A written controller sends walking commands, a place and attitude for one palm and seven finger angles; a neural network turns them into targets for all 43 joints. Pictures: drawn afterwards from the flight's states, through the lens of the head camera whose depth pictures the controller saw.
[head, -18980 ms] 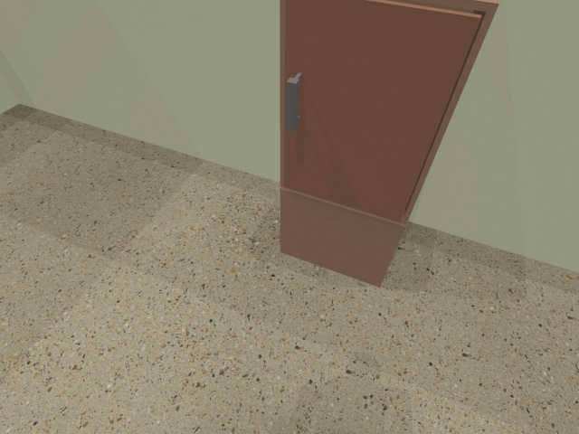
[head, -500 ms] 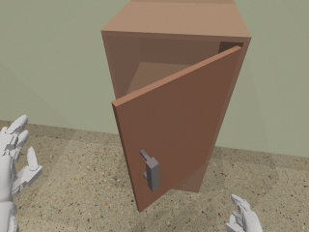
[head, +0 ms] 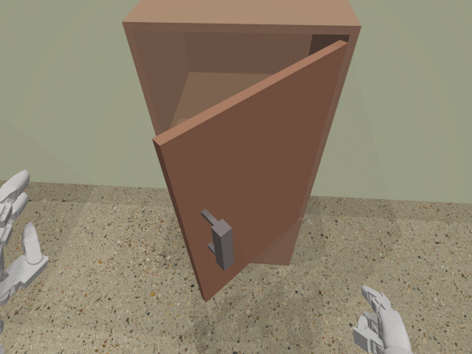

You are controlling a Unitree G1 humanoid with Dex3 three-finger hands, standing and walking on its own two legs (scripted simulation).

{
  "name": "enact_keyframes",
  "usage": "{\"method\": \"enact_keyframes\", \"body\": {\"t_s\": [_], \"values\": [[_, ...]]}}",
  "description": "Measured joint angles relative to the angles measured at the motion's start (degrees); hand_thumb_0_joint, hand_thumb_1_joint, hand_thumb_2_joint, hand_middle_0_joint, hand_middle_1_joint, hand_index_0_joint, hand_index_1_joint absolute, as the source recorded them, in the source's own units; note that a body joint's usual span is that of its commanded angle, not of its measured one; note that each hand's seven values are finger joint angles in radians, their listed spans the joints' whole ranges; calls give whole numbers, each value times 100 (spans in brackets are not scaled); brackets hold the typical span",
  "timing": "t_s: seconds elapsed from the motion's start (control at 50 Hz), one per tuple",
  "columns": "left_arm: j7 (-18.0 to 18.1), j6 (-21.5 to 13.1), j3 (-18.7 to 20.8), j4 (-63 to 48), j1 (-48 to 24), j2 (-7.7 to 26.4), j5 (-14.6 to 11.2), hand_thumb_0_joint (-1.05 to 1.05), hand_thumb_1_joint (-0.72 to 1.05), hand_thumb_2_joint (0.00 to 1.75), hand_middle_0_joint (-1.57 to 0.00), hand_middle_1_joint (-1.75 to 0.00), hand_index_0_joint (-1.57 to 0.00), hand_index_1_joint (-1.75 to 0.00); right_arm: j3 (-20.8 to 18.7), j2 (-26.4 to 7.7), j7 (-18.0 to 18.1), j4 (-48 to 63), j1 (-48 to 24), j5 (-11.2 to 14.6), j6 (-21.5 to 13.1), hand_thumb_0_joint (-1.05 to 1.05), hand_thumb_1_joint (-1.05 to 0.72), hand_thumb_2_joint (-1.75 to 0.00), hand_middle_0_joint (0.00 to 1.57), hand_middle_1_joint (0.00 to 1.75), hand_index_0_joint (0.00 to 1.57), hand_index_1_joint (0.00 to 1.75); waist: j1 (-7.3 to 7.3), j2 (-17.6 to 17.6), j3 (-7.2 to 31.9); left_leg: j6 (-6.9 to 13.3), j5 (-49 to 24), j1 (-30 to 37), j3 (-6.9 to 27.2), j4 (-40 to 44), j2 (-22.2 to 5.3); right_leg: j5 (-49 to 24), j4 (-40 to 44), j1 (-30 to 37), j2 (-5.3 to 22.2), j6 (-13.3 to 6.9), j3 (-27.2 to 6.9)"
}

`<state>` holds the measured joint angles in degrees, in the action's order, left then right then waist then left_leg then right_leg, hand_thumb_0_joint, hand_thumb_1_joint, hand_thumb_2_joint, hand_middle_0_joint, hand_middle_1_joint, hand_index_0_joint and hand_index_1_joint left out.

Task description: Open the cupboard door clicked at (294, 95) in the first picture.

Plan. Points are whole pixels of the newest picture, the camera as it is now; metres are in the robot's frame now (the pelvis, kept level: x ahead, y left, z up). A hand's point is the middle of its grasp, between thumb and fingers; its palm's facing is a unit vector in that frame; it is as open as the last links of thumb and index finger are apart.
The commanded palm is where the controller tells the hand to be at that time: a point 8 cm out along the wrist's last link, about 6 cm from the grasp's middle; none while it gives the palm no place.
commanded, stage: step back with the hand held close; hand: left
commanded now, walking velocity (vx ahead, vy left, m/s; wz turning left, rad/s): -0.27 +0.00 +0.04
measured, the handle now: (216, 239) +0.32 +0.06 -0.01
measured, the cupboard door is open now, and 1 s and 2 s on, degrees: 46 46 46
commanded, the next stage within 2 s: stop stepping back and stand still in 0.86 s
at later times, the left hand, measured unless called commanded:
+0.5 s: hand out of the picture +0.10 +0.29 +0.15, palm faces +0.51 -0.72 -0.47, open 7.4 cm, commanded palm +0.03 +0.32 +0.17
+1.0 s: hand out of the picture +0.02 +0.24 +0.16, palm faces +0.41 -0.81 -0.41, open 7.4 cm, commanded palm -0.04 +0.29 +0.17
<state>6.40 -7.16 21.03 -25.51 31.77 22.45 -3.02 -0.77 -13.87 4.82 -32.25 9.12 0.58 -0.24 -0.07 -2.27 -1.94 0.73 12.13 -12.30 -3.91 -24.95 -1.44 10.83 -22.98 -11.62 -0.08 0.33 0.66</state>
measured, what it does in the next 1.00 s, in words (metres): walks backwards: right foot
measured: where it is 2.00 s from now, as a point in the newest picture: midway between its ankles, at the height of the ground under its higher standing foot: outside the picture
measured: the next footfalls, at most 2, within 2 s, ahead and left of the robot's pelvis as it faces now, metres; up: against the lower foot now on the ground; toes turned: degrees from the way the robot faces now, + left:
right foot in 0.94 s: -0.22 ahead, -0.10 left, +0.00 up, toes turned -5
left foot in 1.10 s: -0.10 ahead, +0.08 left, +0.00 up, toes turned +0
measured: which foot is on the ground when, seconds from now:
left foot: down 0.00-0.94, up 0.96-1.00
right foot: down 0.00-0.64, up 0.66-0.92, down 0.94-1.00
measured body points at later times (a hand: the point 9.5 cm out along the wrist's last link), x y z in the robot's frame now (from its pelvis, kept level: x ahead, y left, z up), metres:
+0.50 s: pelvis -0.08 +0.01 -0.02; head -0.07 +0.02 +0.43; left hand +0.06 +0.32 +0.18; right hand +0.10 -0.22 -0.10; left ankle +0.01 +0.11 -0.74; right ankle +0.00 -0.12 -0.74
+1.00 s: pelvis -0.19 -0.01 -0.02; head -0.17 +0.01 +0.43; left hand -0.01 +0.29 +0.19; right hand +0.00 -0.22 -0.10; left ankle -0.04 +0.10 -0.72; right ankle -0.29 -0.12 -0.74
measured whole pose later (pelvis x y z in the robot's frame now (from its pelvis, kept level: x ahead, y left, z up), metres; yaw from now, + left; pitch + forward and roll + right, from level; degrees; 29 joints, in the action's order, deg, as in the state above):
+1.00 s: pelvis -0.19 -0.01 -0.02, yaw -1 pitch +2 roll -1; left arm 8.2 -12.8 23.1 -32.0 28.2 24.1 -3.1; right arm 1.2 -9.1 1.9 -38.2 7.4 -1.3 -6.7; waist 2.6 1.2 -0.6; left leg -2.0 15.0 -34.7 -2.0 -39.9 -2.3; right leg 22.9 -29.1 -6.8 -2.9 -1.8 -0.4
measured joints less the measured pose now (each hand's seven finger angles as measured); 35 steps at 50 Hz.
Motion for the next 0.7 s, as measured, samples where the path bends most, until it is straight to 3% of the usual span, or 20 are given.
{"method": "enact_keyframes", "body": {"t_s": [0.12,0.28,0.4,0.5,0.58,0.66,0.7], "values": [[110,-83,157,-258,65,151,20,2,89,90,-21,-30,-22,-31,-15,47,19,64,93,17,10,1,-91,-90,21,30,20,30,-10,170,-67,51,-69,-262,-19,-200,16,-86,-184,-257,24,35,-19],[213,-304,262,-372,17,80,132,2,89,90,-21,-30,-21,-31,57,113,-15,88,260,3,-191,1,-91,-90,21,30,20,30,-26,227,-67,147,-128,-693,47,-581,31,-196,-415,-585,43,87,32],[211,-436,402,-401,-143,124,256,2,89,90,-21,-30,-21,-31,91,206,-32,64,442,-27,-409,1,-91,-90,21,30,20,30,-107,276,-138,212,-128,-1034,227,-953,141,99,-983,-802,-147,97,-253],[207,-548,536,-502,-121,-6,244,2,89,90,-21,-30,-21,-31,98,230,-94,-98,385,-66,-533,1,-91,-90,21,30,20,30,18,217,-191,189,275,-1289,227,-1371,77,117,-1218,-964,-213,50,-263],[272,-565,346,-635,-168,-156,170,2,89,90,-21,-30,-21,-31,61,179,-153,-259,265,-95,-528,1,-91,-90,21,30,20,30,65,237,-169,37,648,-1434,302,-1441,183,-65,-1089,-1044,-166,66,-289],[274,-602,322,-681,-260,-3,156,2,89,90,-21,-30,-21,-31,40,160,-113,-256,134,-73,-461,1,-91,-90,21,30,20,30,-9,270,-215,172,73,-1478,264,-1178,181,177,-1189,-1199,-171,126,-317],[243,-583,424,-661,-321,141,168,2,89,90,-21,-30,-21,-31,-13,200,-86,-206,117,-104,-539,1,-91,-90,21,30,20,30,-80,139,-253,299,-548,-1494,297,-964,44,828,-2220,-1399,-396,135,-330]]}}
